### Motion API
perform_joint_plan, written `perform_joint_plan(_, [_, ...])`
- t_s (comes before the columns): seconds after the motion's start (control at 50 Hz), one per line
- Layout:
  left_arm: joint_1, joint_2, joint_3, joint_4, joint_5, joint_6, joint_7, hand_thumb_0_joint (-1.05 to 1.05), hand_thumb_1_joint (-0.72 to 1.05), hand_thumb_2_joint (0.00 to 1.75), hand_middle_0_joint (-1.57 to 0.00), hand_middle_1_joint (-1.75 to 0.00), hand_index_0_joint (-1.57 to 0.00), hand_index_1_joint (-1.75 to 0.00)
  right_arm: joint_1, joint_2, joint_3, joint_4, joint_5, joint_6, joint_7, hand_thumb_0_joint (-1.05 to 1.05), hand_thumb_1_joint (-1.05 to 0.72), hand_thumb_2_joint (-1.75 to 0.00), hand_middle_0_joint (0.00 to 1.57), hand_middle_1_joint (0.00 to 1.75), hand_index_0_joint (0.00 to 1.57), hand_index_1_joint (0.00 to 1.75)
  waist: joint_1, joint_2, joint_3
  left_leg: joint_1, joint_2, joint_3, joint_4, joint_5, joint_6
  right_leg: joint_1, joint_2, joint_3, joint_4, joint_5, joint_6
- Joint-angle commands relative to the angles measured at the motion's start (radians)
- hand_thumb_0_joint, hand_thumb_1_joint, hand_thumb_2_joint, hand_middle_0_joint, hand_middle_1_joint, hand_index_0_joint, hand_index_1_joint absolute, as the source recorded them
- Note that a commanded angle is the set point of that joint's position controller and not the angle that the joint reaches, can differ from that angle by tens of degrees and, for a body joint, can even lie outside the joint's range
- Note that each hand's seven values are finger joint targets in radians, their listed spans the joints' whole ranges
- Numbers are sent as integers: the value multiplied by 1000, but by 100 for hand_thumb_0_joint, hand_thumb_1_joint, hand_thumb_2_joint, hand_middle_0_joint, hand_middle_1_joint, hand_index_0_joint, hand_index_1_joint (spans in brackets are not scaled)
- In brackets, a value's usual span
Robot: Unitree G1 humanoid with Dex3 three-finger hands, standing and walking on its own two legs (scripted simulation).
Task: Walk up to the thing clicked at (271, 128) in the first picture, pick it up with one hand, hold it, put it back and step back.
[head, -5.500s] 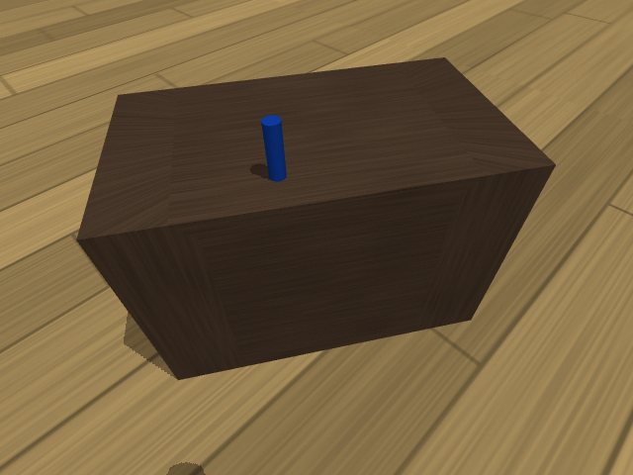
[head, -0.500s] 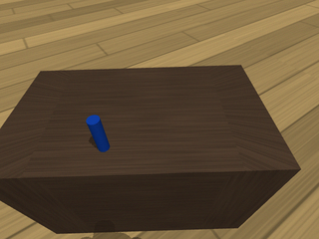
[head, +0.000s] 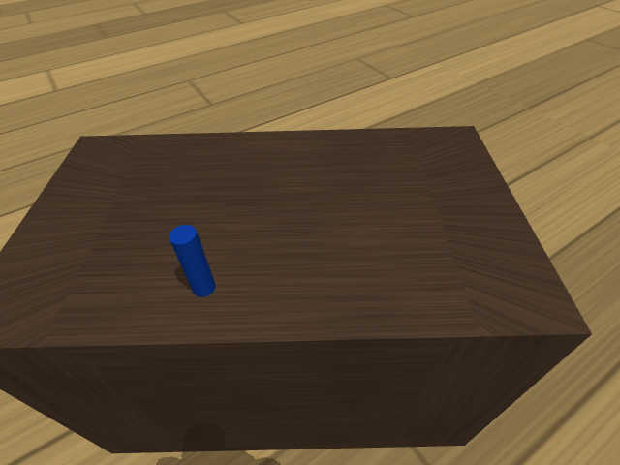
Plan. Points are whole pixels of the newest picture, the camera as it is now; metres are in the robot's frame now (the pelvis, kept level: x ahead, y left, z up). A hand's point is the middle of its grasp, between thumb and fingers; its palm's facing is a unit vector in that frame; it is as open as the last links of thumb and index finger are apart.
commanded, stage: stand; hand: left
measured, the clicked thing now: (194, 263) +0.44 +0.22 -0.01
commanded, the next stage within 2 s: rise first in 0.52 s
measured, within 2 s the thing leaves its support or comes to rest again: neither
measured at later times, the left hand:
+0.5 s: hand out of the picture +0.08 +0.26 -0.16, palm faces -0.03 -0.94 -0.34, open 7.4 cm
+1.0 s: hand out of the picture +0.16 +0.26 -0.10, palm faces +0.24 -0.91 -0.34, open 14.2 cm
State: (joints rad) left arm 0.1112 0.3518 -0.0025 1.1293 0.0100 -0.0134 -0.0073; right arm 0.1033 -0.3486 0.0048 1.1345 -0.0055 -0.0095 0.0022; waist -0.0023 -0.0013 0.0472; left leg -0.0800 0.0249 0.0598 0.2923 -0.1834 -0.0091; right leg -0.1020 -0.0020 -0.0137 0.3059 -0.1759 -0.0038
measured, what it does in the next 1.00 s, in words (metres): stands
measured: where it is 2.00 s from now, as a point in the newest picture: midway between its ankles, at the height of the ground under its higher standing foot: outside the picture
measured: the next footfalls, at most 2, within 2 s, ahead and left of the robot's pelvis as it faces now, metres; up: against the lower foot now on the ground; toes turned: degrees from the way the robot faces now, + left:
none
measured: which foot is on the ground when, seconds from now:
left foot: down 0.00-1.00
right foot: down 0.00-1.00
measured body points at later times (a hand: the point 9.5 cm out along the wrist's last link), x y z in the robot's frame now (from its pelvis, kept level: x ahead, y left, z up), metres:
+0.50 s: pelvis +0.00 +0.00 +0.00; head +0.01 +0.00 +0.45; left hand +0.08 +0.30 -0.13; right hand +0.08 -0.30 -0.13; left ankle -0.02 +0.12 -0.75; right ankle -0.01 -0.12 -0.75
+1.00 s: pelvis +0.00 +0.01 -0.01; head +0.02 +0.00 +0.44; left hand +0.15 +0.31 -0.07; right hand +0.16 -0.27 -0.11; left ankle -0.02 +0.12 -0.75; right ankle -0.01 -0.12 -0.75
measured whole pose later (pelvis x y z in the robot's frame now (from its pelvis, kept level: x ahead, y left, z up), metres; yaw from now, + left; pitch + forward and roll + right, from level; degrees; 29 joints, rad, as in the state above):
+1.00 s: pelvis +0.00 +0.01 -0.01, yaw +1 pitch +2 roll +0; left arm 0.19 0.29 0.14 0.61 -0.05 -0.05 0.07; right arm 0.15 -0.26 -0.10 0.77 0.05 -0.06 -0.07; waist 0.02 0.01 0.00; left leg -0.22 0.01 0.04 0.41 -0.23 0.00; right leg -0.23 -0.02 -0.03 0.42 -0.22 0.00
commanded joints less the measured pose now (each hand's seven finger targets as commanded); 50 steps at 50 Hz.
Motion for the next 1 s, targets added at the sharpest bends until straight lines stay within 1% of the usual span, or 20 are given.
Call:
perform_joint_plan(0.0, [-41, 210, 35, -56, -4, -18, 15, 0, 90, 90, -20, -30, -20, -30, -34, -213, -39, -52, -4, -24, -11, 0, -90, -90, 20, 30, 20, 30, 0, 6, -77, 26, 127, -104, -34, 169, 20, 9, -138, 103, -38, 207, -18])
perform_joint_plan(0.58, [-35, 214, 37, -64, 0, -18, 17, 0, 90, 90, -20, -30, -20, -30, -36, -215, -43, -59, -5, -24, -12, 0, -90, -90, 20, 30, 20, 30, 2, 9, -80, 27, 130, -105, -38, 153, 25, 16, -140, 103, -40, 191, -18])
perform_joint_plan(0.6, [-37, 217, 38, -63, -1, -18, 18, 0, 82, 82, -12, -22, -12, -22, -32, -210, -42, -58, -5, -24, -11, 0, -82, -82, 12, 22, 12, 22, 0, 4, -82, 30, 130, -107, -40, 163, 22, 10, -139, 99, -35, 187, -19])
perform_joint_plan(0.62, [-387, 3, 8, -414, -76, -92, 25, 0, 74, 74, -4, -14, -4, -14, -382, -13, -4, -409, 98, -139, -25, 0, -74, -74, 5, 14, 5, 14, -34, 20, -73, -150, -22, -14, 89, 111, 16, -118, -9, -5, 61, 106, -6])
perform_joint_plan(0.64, [-338, 91, 27, -428, -108, -127, 53, 0, 66, 66, -7, -6, -4, -8, -342, -61, -6, -448, 108, -156, -40, 0, -66, -66, 5, 6, 5, 6, 13, -53, -123, -92, -12, -20, 55, 84, 18, -36, -12, -12, 35, 68, -2])
perform_joint_plan(0.66, [-188, 191, 83, -321, -104, -116, 69, 0, 58, 58, -7, -7, -5, -9, -200, -186, -85, -319, 101, -139, -62, 0, -58, -58, 5, 5, 5, 5, 0, 15, -73, -108, -14, -4, 53, 38, 15, -70, -15, -4, 40, 40, -8])
perform_joint_plan(0.68, [-130, 248, 147, -259, -100, -96, 79, 0, 50, 50, -8, -7, -7, -9, -140, -209, -123, -234, 94, -119, -71, 0, -50, -50, 5, 5, 5, 5, 9, 2, -60, -161, -18, -2, 86, 36, 15, -110, -11, -11, 60, 35, -8])
perform_joint_plan(0.7, [-157, 234, 155, -312, -97, -95, 82, 0, 42, 42, -7, -6, -6, -8, -173, -203, -137, -284, 91, -126, -73, 0, -42, -42, 5, 5, 5, 5, 17, -10, -147, -142, -14, -4, 112, 66, 16, -87, -8, -11, 83, 65, -8])
perform_joint_plan(0.72, [-153, 192, 150, -312, -89, -100, 86, 0, 34, 34, -7, -7, -7, -8, -187, -158, -131, -273, 79, -130, -76, 0, -34, -34, 5, 5, 5, 5, 19, 21, -205, -138, -15, -4, 125, 90, 17, -77, -13, -5, 107, 100, -11])
perform_joint_plan(0.74, [-117, 170, 158, -319, -79, -100, 88, 0, 26, 27, -7, -7, -7, -7, -146, -126, -130, -257, 70, -127, -75, 0, -26, -26, 5, 5, 5, 5, 18, 28, -229, -134, -17, -9, 131, 113, 18, -75, -13, -7, 110, 124, -9])
perform_joint_plan(0.76, [-72, 214, 212, -394, -61, -101, 88, 0, 18, 25, -8, -7, -7, -8, -54, -144, -173, -287, 57, -120, -73, 0, -18, -22, 5, 5, 5, 5, 18, 39, -279, -118, -17, -14, 133, 155, 20, -68, -8, -13, 116, 161, -12])
perform_joint_plan(0.78, [24, 191, 227, -427, -55, -92, 85, 0, 11, 21, -8, -8, -8, -7, 37, -153, -205, -302, 50, -112, -72, 0, -11, -20, 5, 5, 5, 5, 16, 58, -306, -85, -22, -7, 127, 199, 16, -40, -5, -15, 110, 198, -13])
perform_joint_plan(0.8, [116, 149, 212, -355, -50, -76, 84, 0, 5, 17, -8, -8, -9, -7, 87, -127, -192, -262, 48, -101, -72, 0, -5, -18, 5, 5, 5, 5, 21, 35, -231, -102, -20, -9, 111, 213, 12, -56, 0, -23, 103, 204, -14])
perform_joint_plan(0.82, [77, 139, 202, -417, -51, -74, 84, 0, -3, 14, -7, -7, -8, -6, 41, -130, -189, -319, 47, -100, -74, 0, 3, -16, 5, 5, 5, 5, 19, 19, -237, -93, -22, -10, 102, 220, 13, -45, -1, -23, 89, 209, -11])
perform_joint_plan(0.84, [28, 169, 222, -531, -51, -78, 88, 0, -9, 14, -7, -7, -8, -6, -19, -133, -188, -392, 47, -100, -77, 0, 7, -15, 5, 5, 5, 5, 30, 25, -264, -73, -24, -11, 99, 238, 10, -24, 0, -25, 87, 219, -10])
perform_joint_plan(0.88, [72, 145, 225, -569, -55, -66, 87, 0, -19, 11, -6, -6, -6, -6, 36, -86, -169, -408, 51, -82, -75, 0, 18, -12, 5, 5, 5, 5, 23, 20, -233, -76, -24, -8, 93, 220, 12, -38, -1, -30, 75, 198, -7])
perform_joint_plan(0.92, [35, 111, 197, -662, -58, -69, 91, 0, -27, 10, -6, -6, -6, -6, -16, -61, -143, -504, 53, -85, -79, 0, 23, -11, 5, 5, 5, 5, 22, 9, -192, -88, -24, -7, 76, 173, 15, -53, -4, -31, 60, 150, -8])
perform_joint_plan(0.94, [23, 114, 202, -710, -57, -73, 96, 0, -32, 9, -5, -5, -5, -6, -35, -69, -145, -533, 51, -86, -84, 0, 28, -9, 5, 5, 5, 5, 26, 18, -184, -87, -21, -10, 65, 151, 16, -55, -5, -32, 57, 129, -10])
perform_joint_plan(0.96, [29, 139, 218, -743, -57, -76, 101, 0, -39, 8, -5, -5, -5, -6, -16, -64, -140, -553, 51, -86, -86, 0, 34, -8, 5, 5, 5, 5, 26, 14, -168, -95, -20, -11, 61, 126, 17, -53, -4, -33, 47, 104, -9])
perform_joint_plan(0.98, [27, 134, 216, -792, -58, -79, 102, 0, -46, 6, -5, -5, -5, -6, -1, -63, -138, -577, 49, -89, -88, 0, 38, -7, 5, 5, 5, 5, 25, 27, -169, -85, -19, -11, 53, 115, 17, -48, -4, -32, 45, 93, -11])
